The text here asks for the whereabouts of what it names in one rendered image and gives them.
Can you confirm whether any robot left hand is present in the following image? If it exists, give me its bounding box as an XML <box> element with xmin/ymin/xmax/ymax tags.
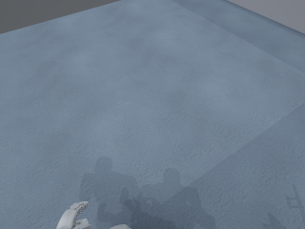
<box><xmin>56</xmin><ymin>201</ymin><xmax>91</xmax><ymax>229</ymax></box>

